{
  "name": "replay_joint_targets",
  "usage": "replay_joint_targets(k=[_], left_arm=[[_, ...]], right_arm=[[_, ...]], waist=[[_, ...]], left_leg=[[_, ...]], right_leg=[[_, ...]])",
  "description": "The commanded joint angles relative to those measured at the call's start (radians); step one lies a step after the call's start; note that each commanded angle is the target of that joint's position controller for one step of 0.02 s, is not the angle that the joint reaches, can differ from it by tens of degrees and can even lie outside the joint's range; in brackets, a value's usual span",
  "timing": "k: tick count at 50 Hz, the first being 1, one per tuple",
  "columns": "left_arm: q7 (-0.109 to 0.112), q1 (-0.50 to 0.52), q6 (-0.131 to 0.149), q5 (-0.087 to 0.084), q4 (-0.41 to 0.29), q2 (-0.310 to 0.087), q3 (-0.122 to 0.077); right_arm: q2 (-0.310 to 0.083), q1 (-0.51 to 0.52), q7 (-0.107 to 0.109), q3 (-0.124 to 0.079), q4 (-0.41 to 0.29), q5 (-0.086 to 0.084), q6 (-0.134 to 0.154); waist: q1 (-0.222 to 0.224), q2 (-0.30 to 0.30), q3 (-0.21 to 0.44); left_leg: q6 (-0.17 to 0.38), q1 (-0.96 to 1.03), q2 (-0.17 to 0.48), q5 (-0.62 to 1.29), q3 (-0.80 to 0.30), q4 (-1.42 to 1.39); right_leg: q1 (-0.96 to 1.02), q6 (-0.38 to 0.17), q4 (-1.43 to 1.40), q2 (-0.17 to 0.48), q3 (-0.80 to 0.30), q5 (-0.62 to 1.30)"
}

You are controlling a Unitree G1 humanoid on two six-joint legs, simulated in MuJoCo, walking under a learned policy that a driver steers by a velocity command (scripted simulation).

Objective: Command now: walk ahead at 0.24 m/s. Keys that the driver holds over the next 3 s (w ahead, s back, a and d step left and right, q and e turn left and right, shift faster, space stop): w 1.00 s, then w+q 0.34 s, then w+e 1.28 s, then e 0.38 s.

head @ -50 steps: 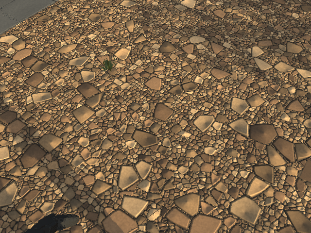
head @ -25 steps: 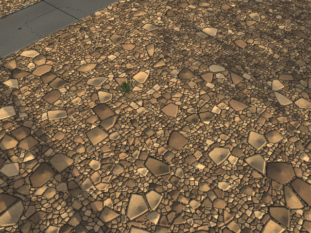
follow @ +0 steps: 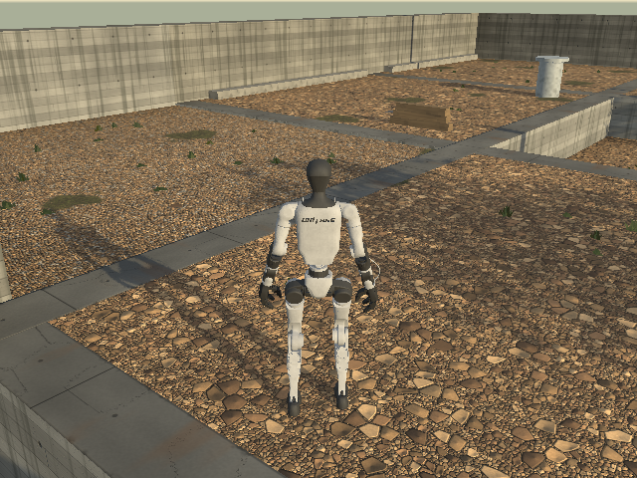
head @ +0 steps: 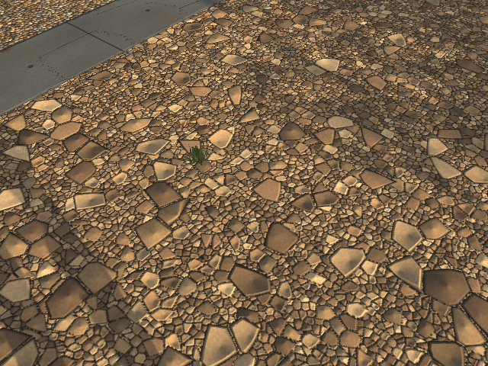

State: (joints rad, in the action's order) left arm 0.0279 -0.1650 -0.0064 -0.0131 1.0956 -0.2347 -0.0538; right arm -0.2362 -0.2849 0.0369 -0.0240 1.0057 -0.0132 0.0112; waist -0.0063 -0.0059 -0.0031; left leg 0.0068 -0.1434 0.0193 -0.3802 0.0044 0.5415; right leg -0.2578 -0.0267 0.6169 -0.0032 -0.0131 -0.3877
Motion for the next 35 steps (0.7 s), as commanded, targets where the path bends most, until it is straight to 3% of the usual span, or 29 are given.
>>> replay_joint_targets(k=[1,3,4,5,6,7,8,9,10,12,14,17,19,22,24,25,26,27,28,29,30,31,32,33,35], left_arm=[[-0.020,0.097,0.058,-0.009,-0.072,-0.058,-0.007],[-0.032,0.027,0.078,-0.020,-0.050,-0.050,-0.008],[-0.033,-0.070,0.081,-0.022,-0.008,-0.059,-0.016],[-0.032,-0.172,0.081,-0.015,0.032,-0.098,-0.031],[-0.030,-0.300,0.084,-0.015,0.059,-0.192,-0.057],[-0.045,-0.377,0.099,-0.002,0.067,-0.238,-0.059],[-0.045,-0.292,0.116,0.009,0.044,-0.166,-0.032],[-0.046,-0.237,0.126,0.006,0.018,-0.118,-0.018],[-0.048,-0.201,0.129,0.003,0.004,-0.112,-0.012],[-0.046,-0.198,0.118,0.007,-0.004,-0.065,0.009],[-0.033,-0.240,0.105,0.011,0.001,-0.073,0.014],[-0.013,-0.247,0.096,0.017,-0.013,-0.119,0.011],[-0.008,-0.276,0.095,0.014,-0.013,-0.139,0.007],[-0.007,-0.315,0.095,-0.003,0.001,-0.142,0.000],[-0.007,-0.306,0.088,-0.006,-0.001,-0.148,-0.008],[-0.007,-0.291,0.084,-0.003,-0.007,-0.160,-0.013],[-0.007,-0.276,0.077,0.002,-0.014,-0.174,-0.019],[-0.007,-0.260,0.066,0.008,-0.022,-0.167,-0.017],[-0.009,-0.253,0.062,0.018,-0.038,-0.147,-0.008],[-0.022,-0.379,0.077,0.018,-0.055,-0.012,0.029],[-0.031,-0.355,0.108,0.002,-0.042,-0.013,0.032],[-0.036,-0.244,0.129,-0.029,-0.085,-0.106,0.005],[-0.031,-0.172,0.138,-0.039,-0.109,-0.129,0.001],[-0.021,-0.143,0.137,-0.028,-0.113,-0.125,-0.006],[-0.011,-0.188,0.108,-0.010,-0.104,-0.085,-0.011]], right_arm=[[-0.203,-0.054,0.005,-0.051,-0.016,-0.015,0.031],[-0.180,0.012,-0.004,-0.047,-0.039,-0.017,0.041],[-0.170,0.057,-0.010,-0.045,-0.056,-0.019,0.041],[-0.145,0.094,-0.014,-0.037,-0.076,-0.015,0.045],[-0.080,0.121,-0.014,-0.020,-0.111,-0.007,0.056],[-0.083,0.144,-0.008,-0.022,-0.144,-0.018,0.073],[-0.116,0.130,-0.014,-0.033,-0.139,-0.039,0.085],[-0.110,0.105,-0.025,-0.032,-0.123,-0.045,0.094],[-0.107,0.100,-0.030,-0.036,-0.115,-0.037,0.101],[-0.116,0.129,-0.041,-0.049,-0.119,-0.017,0.100],[-0.083,0.153,-0.052,-0.044,-0.128,-0.011,0.089],[-0.041,0.290,-0.055,-0.024,-0.181,-0.009,0.080],[-0.039,0.360,-0.061,-0.017,-0.205,-0.013,0.079],[-0.062,0.413,-0.072,-0.016,-0.231,-0.020,0.077],[-0.085,0.409,-0.080,-0.023,-0.240,-0.019,0.081],[-0.106,0.373,-0.082,-0.033,-0.235,-0.018,0.084],[-0.132,0.301,-0.081,-0.047,-0.218,-0.016,0.083],[-0.166,0.147,-0.076,-0.070,-0.172,-0.018,0.080],[-0.207,-0.032,-0.067,-0.090,-0.123,-0.018,0.074],[-0.304,-0.162,-0.063,-0.112,-0.092,0.008,0.070],[-0.240,-0.153,-0.068,-0.088,-0.083,0.004,0.071],[-0.188,-0.047,-0.069,-0.070,-0.095,-0.002,0.081],[-0.150,0.053,-0.071,-0.057,-0.118,0.001,0.088],[-0.119,0.118,-0.077,-0.048,-0.123,0.011,0.096],[-0.078,0.157,-0.085,-0.036,-0.116,0.024,0.106]], waist=[[-0.020,-0.183,-0.192],[0.035,-0.158,-0.185],[0.080,-0.131,-0.159],[0.114,-0.054,-0.121],[0.147,0.203,-0.067],[0.164,0.311,-0.025],[0.107,0.165,-0.066],[0.078,0.120,-0.081],[0.056,0.084,-0.089],[0.046,0.079,-0.089],[0.049,0.086,-0.079],[0.069,0.069,-0.116],[0.085,0.086,-0.131],[0.079,0.092,-0.157],[0.051,0.087,-0.141],[0.021,0.097,-0.105],[-0.024,0.117,-0.044],[-0.102,0.117,0.048],[-0.177,0.093,0.156],[-0.130,-0.164,0.337],[-0.127,-0.222,0.390],[-0.104,-0.180,0.205],[-0.073,-0.101,0.101],[-0.036,-0.041,0.037],[0.026,-0.074,0.019]], left_leg=[[0.208,-0.113,0.304,-0.420,-0.424,-0.368],[0.173,-0.151,0.262,-0.296,-0.332,-0.315],[0.135,-0.226,0.199,-0.225,-0.244,-0.252],[0.093,-0.308,0.124,-0.077,-0.143,-0.104],[0.013,-0.464,-0.014,0.004,0.041,0.243],[0.001,-0.606,-0.070,-0.190,-0.012,0.505],[0.025,-0.684,-0.006,-0.166,-0.097,0.654],[0.051,-0.704,0.034,-0.067,-0.106,0.684],[0.063,-0.713,0.069,0.023,-0.087,0.658],[0.054,-0.658,0.108,0.135,-0.058,0.564],[0.022,-0.629,0.104,0.191,-0.016,0.483],[-0.009,-0.574,0.079,0.295,0.022,0.252],[-0.010,-0.498,0.049,0.366,0.051,0.130],[0.019,-0.471,0.043,0.402,0.033,0.042],[0.051,-0.448,0.035,0.374,0.025,0.004],[0.067,-0.385,0.016,0.350,0.034,0.000],[0.086,-0.278,-0.015,0.322,0.055,0.013],[0.111,-0.089,-0.049,0.305,0.077,0.018],[0.149,0.189,0.018,0.281,-0.001,0.038],[0.313,0.572,0.293,0.026,-0.478,-0.050],[0.342,0.568,0.372,-0.109,-0.799,-0.270],[0.280,0.415,0.338,-0.127,-0.679,-0.298],[0.249,0.248,0.307,-0.037,-0.528,-0.317],[0.231,0.094,0.268,0.090,-0.402,-0.343],[0.207,-0.056,0.204,0.192,-0.261,-0.387]], right_leg=[[-0.197,-0.033,0.123,0.011,0.043,-0.033],[-0.082,-0.060,-0.018,0.015,0.057,-0.040],[0.088,-0.064,-0.128,-0.008,0.068,0.014],[0.238,-0.069,-0.181,0.024,-0.014,0.066],[0.377,-0.159,-0.339,0.199,-0.343,-0.082],[0.441,-0.279,-0.460,0.370,-0.697,-0.099],[0.421,-0.276,-0.438,0.386,-0.659,-0.074],[0.404,-0.238,-0.431,0.341,-0.535,-0.037],[0.387,-0.203,-0.440,0.307,-0.437,0.015],[0.341,-0.156,-0.461,0.248,-0.277,0.224],[0.322,-0.159,-0.476,0.219,-0.189,0.365],[0.233,-0.160,-0.511,0.195,-0.109,0.414],[0.189,-0.157,-0.536,0.189,-0.076,0.398],[0.239,-0.151,-0.540,0.230,-0.063,0.419],[0.315,-0.134,-0.488,0.257,-0.047,0.525],[0.342,-0.122,-0.432,0.263,-0.036,0.671],[0.356,-0.109,-0.339,0.260,-0.021,0.860],[0.323,-0.087,-0.158,0.225,0.010,0.987],[0.154,-0.057,0.091,0.181,0.030,0.866],[-0.235,0.010,0.519,0.009,0.054,0.392],[-0.359,0.000,0.711,-0.057,-0.098,-0.151],[-0.457,-0.025,0.786,0.006,-0.115,-0.113],[-0.449,-0.042,0.757,0.063,-0.086,-0.019],[-0.400,-0.043,0.691,0.106,-0.067,0.060],[-0.275,-0.043,0.595,0.152,-0.073,0.124]])
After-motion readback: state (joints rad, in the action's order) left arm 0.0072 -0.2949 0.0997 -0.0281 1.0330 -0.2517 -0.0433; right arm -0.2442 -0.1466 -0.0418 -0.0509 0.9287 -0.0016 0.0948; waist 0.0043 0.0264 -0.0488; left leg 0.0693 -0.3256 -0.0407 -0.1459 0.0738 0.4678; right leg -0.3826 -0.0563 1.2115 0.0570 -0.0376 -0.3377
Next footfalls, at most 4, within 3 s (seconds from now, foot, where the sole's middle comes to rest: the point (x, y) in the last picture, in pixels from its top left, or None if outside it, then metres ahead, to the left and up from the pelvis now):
0.56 left None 0.42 0.12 -0.77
1.10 right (293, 302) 0.74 -0.12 -0.77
1.62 left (200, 231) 1.01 0.18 -0.77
2.18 right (276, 175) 1.28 -0.09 -0.77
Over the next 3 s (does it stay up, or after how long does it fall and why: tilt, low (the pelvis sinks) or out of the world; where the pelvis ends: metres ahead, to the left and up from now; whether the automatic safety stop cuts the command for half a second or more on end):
stays up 1.51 -0.07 0.01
